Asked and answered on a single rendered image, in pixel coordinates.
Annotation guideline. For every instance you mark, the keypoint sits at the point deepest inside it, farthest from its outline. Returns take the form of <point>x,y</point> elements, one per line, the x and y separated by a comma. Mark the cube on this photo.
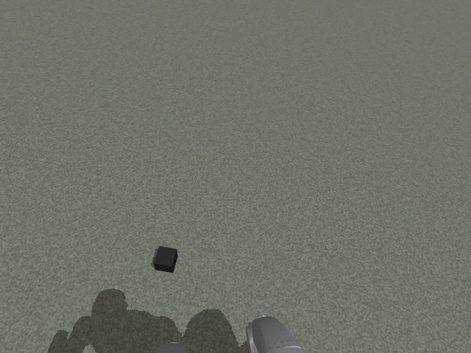
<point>165,259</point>

